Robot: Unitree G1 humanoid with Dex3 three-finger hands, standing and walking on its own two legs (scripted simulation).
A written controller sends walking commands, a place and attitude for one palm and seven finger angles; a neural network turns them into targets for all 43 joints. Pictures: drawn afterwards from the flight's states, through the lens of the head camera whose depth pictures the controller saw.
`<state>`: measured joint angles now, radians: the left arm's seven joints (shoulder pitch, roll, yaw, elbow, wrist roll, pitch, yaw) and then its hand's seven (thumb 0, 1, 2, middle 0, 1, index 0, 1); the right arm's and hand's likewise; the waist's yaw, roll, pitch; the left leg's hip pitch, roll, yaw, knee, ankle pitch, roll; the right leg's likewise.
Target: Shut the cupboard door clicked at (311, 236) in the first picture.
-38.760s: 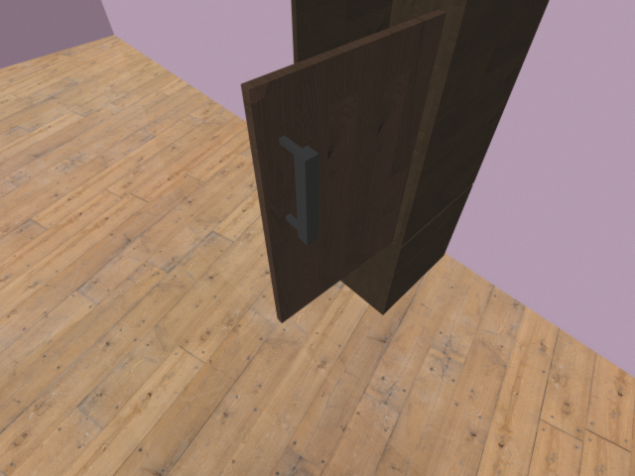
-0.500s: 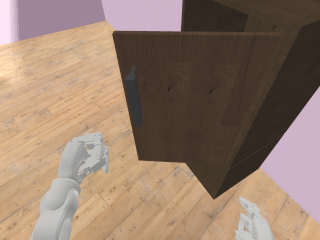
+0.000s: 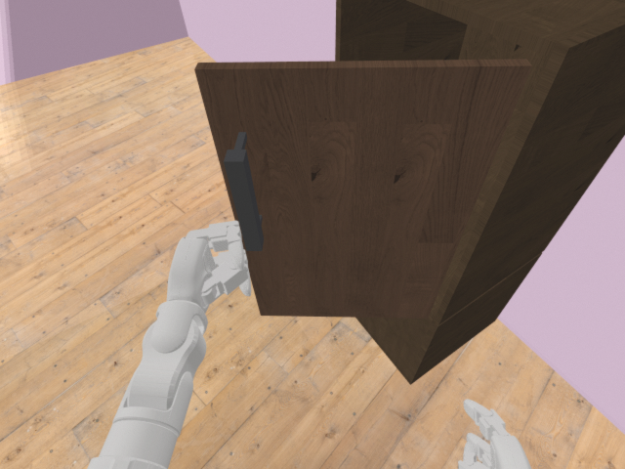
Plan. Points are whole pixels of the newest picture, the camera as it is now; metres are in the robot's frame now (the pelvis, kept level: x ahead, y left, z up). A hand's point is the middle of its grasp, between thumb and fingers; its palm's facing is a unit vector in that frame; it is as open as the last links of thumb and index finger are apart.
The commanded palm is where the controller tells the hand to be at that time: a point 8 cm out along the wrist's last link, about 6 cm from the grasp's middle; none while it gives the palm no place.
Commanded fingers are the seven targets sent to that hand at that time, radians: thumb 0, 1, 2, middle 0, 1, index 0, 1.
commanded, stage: bring the fist close to the handle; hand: left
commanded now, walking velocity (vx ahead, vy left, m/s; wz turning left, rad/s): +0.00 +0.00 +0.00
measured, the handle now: (248, 195) +0.47 +0.12 +0.10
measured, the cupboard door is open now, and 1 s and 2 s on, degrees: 55 55 41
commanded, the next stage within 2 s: push the door shut along its arc in 0.60 s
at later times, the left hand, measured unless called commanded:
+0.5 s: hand (266, 254) +0.35 +0.08 +0.10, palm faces +0.00 -1.00 -0.03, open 3.1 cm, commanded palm +0.33 +0.13 +0.10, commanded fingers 0.00 0.90 0.90 -1.30 -1.50 -1.30 -1.50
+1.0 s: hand (273, 234) +0.39 +0.07 +0.10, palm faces -0.08 -1.00 -0.04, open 3.1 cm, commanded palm +0.37 +0.13 +0.10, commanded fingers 0.00 0.90 0.90 -1.30 -1.50 -1.30 -1.50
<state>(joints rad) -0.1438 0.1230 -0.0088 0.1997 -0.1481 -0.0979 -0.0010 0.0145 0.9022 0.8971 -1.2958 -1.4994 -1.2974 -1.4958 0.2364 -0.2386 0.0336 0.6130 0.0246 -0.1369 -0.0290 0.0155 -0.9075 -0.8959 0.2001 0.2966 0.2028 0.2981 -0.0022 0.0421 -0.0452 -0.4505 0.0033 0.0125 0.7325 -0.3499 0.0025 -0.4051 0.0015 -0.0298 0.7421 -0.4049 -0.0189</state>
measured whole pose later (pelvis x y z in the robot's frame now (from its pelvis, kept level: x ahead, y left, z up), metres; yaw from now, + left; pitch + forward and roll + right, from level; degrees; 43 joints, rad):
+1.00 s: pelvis -0.01 -0.01 +0.00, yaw -1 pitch +5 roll +1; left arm -0.47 0.13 0.04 0.63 -0.13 -0.22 -0.01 0.01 0.90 0.90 -1.30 -1.50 -1.30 -1.50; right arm 0.25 -0.24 0.02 0.64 0.02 -0.06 -0.02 0.01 -0.91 -0.90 0.20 0.30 0.20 0.30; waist -0.03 0.04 -0.05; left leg -0.48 0.01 0.02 0.71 -0.33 -0.01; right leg -0.45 0.01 -0.02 0.74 -0.39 -0.03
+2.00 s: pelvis -0.01 +0.00 -0.02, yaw -2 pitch +18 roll +0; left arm -1.09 0.35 0.23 1.25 -0.09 -0.28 -0.25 0.01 0.90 0.90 -1.29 -1.50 -1.30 -1.50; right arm 0.43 -0.28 0.00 0.68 -0.01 -0.03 0.00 0.01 -0.91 -0.90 0.20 0.30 0.20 0.30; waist -0.21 0.05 -0.07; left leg -0.80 0.03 0.03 0.87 -0.37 0.01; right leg -0.76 0.03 -0.01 0.86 -0.41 -0.02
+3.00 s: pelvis -0.01 +0.01 -0.05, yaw -2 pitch +26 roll -2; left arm -1.36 0.23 0.28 1.37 0.15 -0.26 0.36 0.01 0.94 0.94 -1.29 -1.50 -1.29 -1.50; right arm 0.49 -0.22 -0.01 0.71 -0.13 -0.05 0.13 0.01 -0.91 -0.90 0.20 0.30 0.20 0.30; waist -0.28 0.08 -0.13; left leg -1.04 0.03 0.00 1.01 -0.42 0.01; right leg -0.98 0.03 -0.04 0.98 -0.45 -0.02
